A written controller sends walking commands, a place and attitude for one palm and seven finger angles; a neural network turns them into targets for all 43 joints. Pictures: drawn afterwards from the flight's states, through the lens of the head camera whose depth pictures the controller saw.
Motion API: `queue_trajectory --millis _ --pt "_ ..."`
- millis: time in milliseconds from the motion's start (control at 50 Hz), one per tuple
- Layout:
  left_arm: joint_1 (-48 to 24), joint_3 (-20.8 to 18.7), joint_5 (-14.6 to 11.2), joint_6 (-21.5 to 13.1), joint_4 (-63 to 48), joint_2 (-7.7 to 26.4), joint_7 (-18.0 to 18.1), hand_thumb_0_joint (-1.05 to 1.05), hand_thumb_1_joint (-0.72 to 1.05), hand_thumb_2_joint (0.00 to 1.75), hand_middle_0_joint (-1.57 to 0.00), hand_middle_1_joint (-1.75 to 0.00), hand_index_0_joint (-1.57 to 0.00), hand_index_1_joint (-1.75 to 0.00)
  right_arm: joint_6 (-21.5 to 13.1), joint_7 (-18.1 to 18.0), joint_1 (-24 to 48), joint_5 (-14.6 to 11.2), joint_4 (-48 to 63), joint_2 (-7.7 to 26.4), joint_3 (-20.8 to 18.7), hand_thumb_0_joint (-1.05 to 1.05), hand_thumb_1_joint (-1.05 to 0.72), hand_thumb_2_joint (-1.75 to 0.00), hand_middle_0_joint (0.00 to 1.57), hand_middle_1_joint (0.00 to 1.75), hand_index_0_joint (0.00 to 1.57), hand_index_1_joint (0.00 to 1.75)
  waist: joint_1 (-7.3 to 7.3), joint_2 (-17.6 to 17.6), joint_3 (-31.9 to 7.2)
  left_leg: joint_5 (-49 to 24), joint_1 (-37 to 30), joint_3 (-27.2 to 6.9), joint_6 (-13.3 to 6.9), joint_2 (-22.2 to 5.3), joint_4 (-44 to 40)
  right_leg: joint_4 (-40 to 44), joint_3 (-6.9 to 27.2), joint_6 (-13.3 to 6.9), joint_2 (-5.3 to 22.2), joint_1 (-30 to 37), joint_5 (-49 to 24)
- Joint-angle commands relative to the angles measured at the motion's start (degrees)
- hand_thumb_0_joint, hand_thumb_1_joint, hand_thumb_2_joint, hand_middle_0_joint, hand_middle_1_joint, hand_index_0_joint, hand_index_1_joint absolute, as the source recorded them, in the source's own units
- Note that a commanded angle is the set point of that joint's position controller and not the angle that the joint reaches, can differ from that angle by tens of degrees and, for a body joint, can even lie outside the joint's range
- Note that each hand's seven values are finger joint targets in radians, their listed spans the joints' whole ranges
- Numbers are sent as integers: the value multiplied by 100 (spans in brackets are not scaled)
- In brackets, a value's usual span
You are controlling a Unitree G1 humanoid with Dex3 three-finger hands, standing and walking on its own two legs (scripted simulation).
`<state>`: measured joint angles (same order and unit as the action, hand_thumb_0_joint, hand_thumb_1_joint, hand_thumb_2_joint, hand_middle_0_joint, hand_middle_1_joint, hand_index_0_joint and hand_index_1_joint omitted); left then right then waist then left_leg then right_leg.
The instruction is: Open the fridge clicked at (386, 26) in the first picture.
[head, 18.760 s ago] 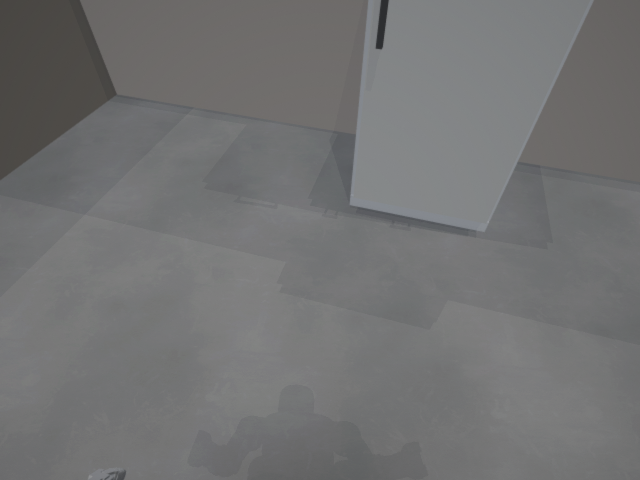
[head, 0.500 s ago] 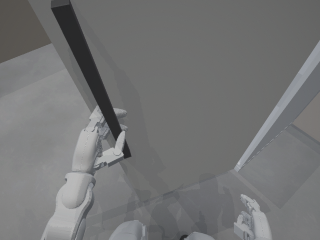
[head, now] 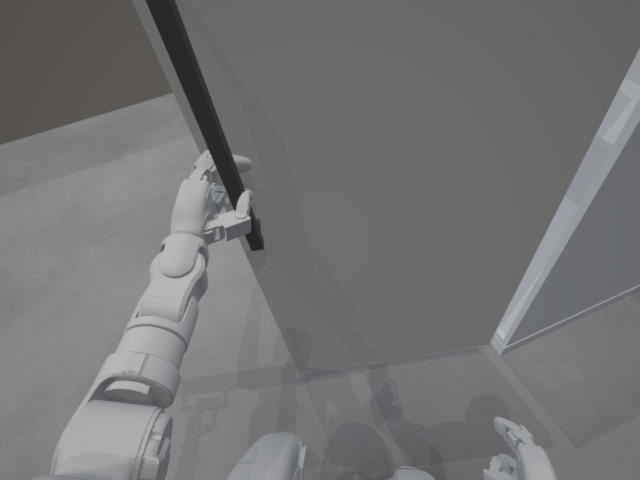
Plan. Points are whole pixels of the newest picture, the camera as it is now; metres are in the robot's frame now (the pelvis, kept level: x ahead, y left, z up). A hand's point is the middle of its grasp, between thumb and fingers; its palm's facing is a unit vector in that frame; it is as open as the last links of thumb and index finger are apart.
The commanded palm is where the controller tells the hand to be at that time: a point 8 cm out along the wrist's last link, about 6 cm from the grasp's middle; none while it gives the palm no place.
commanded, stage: stop walking and hold the door back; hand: left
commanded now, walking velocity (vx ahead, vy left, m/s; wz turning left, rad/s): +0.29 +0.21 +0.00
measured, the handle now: (221, 142) +0.47 +0.14 +0.19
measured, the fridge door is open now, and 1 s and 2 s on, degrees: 74 66 65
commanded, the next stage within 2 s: loosen the grip on the handle in 0.82 s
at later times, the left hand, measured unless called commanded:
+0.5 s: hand (238, 191) +0.45 +0.13 +0.12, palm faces -0.06 -0.98 -0.20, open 6.6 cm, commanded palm +0.45 +0.19 +0.10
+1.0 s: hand (238, 169) +0.49 +0.14 +0.12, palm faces -0.03 -1.00 -0.09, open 6.4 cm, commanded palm +0.45 +0.19 +0.11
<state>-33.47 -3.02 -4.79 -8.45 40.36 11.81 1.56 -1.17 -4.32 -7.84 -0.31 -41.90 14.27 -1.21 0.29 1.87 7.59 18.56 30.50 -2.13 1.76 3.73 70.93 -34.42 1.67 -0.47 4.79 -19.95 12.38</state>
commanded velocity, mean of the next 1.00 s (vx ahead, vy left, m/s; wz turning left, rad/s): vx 0.05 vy -0.02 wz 0.00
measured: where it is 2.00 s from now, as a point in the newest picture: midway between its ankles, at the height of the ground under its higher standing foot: outside the picture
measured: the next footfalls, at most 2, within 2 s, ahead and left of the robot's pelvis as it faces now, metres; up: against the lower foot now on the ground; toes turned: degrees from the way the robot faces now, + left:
left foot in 0.34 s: +0.00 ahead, +0.17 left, +0.00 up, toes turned +0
right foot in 0.62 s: +0.06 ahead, -0.11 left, +0.00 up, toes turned -12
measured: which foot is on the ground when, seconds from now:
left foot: up 0.00-0.32, down 0.34-0.64, up 0.66-0.90, down 0.92-1.00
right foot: down 0.00-0.34, up 0.36-0.60, down 0.62-1.00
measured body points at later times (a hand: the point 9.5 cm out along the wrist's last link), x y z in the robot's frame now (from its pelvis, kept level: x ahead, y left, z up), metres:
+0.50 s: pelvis -0.03 +0.03 +0.01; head +0.01 +0.03 +0.45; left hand +0.45 +0.19 +0.14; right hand -0.07 -0.22 -0.13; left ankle -0.04 +0.17 -0.73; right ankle +0.02 -0.10 -0.67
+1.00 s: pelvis +0.00 +0.03 -0.01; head +0.03 +0.04 +0.44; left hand +0.49 +0.19 +0.13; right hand +0.05 -0.29 -0.09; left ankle +0.04 +0.15 -0.74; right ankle +0.02 -0.11 -0.73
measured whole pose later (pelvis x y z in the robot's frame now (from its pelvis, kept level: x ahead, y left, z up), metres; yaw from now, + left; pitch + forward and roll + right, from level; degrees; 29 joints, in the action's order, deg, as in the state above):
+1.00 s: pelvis +0.00 +0.03 -0.01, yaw -9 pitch +2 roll +1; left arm -54.2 -18.8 3.7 -6.9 68.3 22.1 -3.2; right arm -7.5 -3.6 -14.5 0.0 -41.1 17.4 -3.6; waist 3.9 -3.6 0.9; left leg 14.5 19.4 3.9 0.4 -1.3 31.7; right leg -34.0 -1.1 1.0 3.3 -22.3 13.7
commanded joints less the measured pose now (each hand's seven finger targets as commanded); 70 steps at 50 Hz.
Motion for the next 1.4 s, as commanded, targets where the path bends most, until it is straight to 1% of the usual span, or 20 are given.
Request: queue_trajectory --millis 0,260,280,320,340,400,540,580,600,640,740,880,900,920,940,980,1060,1280,1320,1380 --pt "-2891 -1224 163 -515 -38 2280 232 0 90 90 -45 -140 -45 -140 -288 21 -156 -53 451 614 -250 0 -90 -90 20 30 20 30 -26 -1416 -1905 -95 612 -131 30 -246 -104 1819 1730 -36 1266 1786 1808" --pt "-4234 -1324 334 -882 912 2424 67 0 90 90 -45 -140 -45 -140 -515 -134 -1220 -27 378 895 -265 0 -90 -90 20 30 20 30 185 -1259 -2314 519 -2707 1285 -294 -79 -4760 1706 592 -240 417 725 2151" --pt "-4448 -1182 322 -963 818 2251 -51 0 90 90 -45 -140 -45 -140 -501 -145 -1366 13 392 1017 -303 0 -90 -90 20 30 20 30 299 -606 -2254 825 -3221 820 -397 -370 -5155 935 357 -86 134 117 2005" --pt "-5529 -772 41 -1032 116 1705 -136 0 90 90 -45 -140 -45 -140 -619 -171 -1076 -49 637 1227 -233 0 -90 -90 20 30 20 30 211 1491 -1692 1147 -3424 -2738 -1300 -2804 -6503 -2144 -363 259 -746 -2005 1514" --pt "-5006 -868 76 -931 671 1704 -116 0 90 90 -45 -140 -45 -140 -562 -121 -1006 -75 444 1067 -206 0 -90 -90 20 30 20 30 43 680 -1886 1061 -3354 -2880 -1480 -3077 -6480 -3023 282 159 -445 -2288 878" --pt "-4926 -930 401 -561 1186 2355 -2 0 90 90 -45 -140 -45 -140 -370 -162 -1198 -250 139 1167 -159 0 -90 -90 20 30 20 30 63 461 -1671 225 -2885 -1160 -1293 -2298 -5689 -2654 -38 194 -82 -2026 176" --pt "-4541 -607 346 -316 1562 2003 -138 0 90 90 -45 -140 -45 -140 -423 -238 -1492 -206 8 1090 -39 0 -90 -90 20 30 20 30 129 1081 -1892 -3133 -2797 367 -749 -1818 -4157 391 -968 145 -635 100 226" --pt "-4376 -854 385 -320 1617 2368 -82 0 90 90 -45 -140 -45 -140 -420 -164 -1402 -247 48 1065 -79 0 -90 -90 20 30 20 30 96 439 -2264 -2947 -1600 596 -428 -1535 -2952 1018 -422 -59 -257 1986 -820" --pt "-4196 -1260 490 -318 1712 2913 19 0 90 90 -45 -140 -45 -140 -385 -145 -1439 -248 114 940 -141 0 -90 -90 20 30 20 30 122 -690 -2557 -1422 -452 851 -188 -1021 -1860 929 808 -509 802 2960 -2185" --pt "-3466 -1581 410 -6 1846 3290 41 0 90 90 -45 -140 -45 -140 -348 -128 -1304 -293 312 921 -200 0 -90 -90 20 30 20 30 -14 -1961 -2483 1464 161 11 -83 -689 -634 1212 1840 -940 1737 2751 -2935" --pt "-3533 -2049 444 -208 1789 3571 150 0 90 90 -45 -140 -45 -140 -379 -260 -901 -176 347 892 59 0 -90 -90 20 30 20 30 50 -1363 -2187 700 -488 275 -52 -754 -1724 1193 410 -724 1207 1595 -1856" --pt "-3332 -1642 380 -466 1202 2865 110 0 90 90 -45 -140 -45 -140 -350 -290 -913 -116 621 1037 -112 0 -90 -90 20 30 20 30 95 -839 -2086 -1286 -2129 399 -35 -752 -4339 882 129 -228 578 830 -897" --pt "-6307 -2253 966 -550 298 4278 -102 0 90 90 -45 -140 -45 -140 -693 -86 -1042 -67 939 1021 -586 0 -90 -90 20 30 20 30 -67 -1053 -2520 -1670 -1977 722 -211 -808 -4794 571 239 -169 129 1613 -1455" --pt "-6960 -3128 929 -167 1172 4664 -271 0 78 84 -45 -140 -45 -140 -1031 86 -826 203 340 1445 -847 0 -90 -90 20 30 20 30 165 214 -3730 -2846 -1873 207 -292 -532 -5070 -229 -243 -309 -460 836 -2346" --pt "-5106 -1376 860 167 2189 2290 -428 0 66 78 -45 -140 -45 -140 -1011 149 -1443 15 579 1155 -558 0 -90 -90 20 30 20 30 681 -30 -3547 -3793 -2512 454 -154 -549 -4021 100 -484 -113 -470 -192 -1696" --pt "-4523 -1825 786 -157 1416 2476 -387 0 42 67 -45 -140 -45 -140 -860 381 -1476 99 367 1166 -468 0 -90 -90 20 30 20 30 423 731 -2916 -2954 -2424 276 11 -590 -3953 379 -509 -98 -460 -533 -1049" --pt "-3630 -985 703 -462 1001 1354 -120 0 -7 43 -45 -140 -45 -140 -726 573 -1255 -7 770 1048 -427 0 -90 -90 20 30 20 30 484 -38 -2502 -998 -1719 218 -179 -644 -4134 359 -541 -164 -514 -637 -151" --pt "-4229 -1259 565 -366 -235 1850 374 0 -55 20 -33 -125 -33 -125 -882 445 -1441 -38 686 1002 -274 0 -90 -90 20 30 20 30 409 184 -3205 -900 -1739 133 -222 -607 -4033 200 -442 -159 -576 -334 -222" --pt "-3535 -1814 665 -407 1363 2429 323 0 -55 20 -30 -122 -30 -122 -736 412 -1787 34 476 1114 -198 0 -90 -90 20 30 20 30 462 -720 -2124 -637 -567 254 -284 -505 -3930 231 -454 -101 -563 -454 -174" --pt "-3704 -1579 764 -631 764 2279 186 0 -55 20 -26 -117 -26 -117 -649 443 -1714 21 603 971 -264 0 -90 -90 20 30 20 30 386 -2 -3037 -1228 -1049 359 -262 -466 -3757 9 -377 -122 -527 -220 -723"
